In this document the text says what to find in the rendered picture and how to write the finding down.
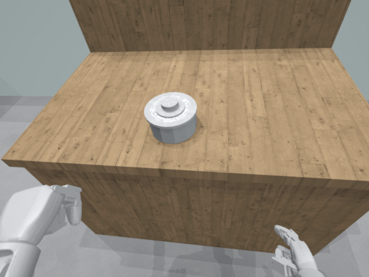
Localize lid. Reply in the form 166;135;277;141
144;92;197;129

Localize table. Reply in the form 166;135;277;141
1;0;369;256

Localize left robot hand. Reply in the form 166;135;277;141
0;185;82;245

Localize right robot hand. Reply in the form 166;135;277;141
272;225;318;277

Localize knob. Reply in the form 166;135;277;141
161;96;178;111

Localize robot left forearm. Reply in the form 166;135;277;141
0;241;41;277

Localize pot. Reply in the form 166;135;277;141
150;115;197;144

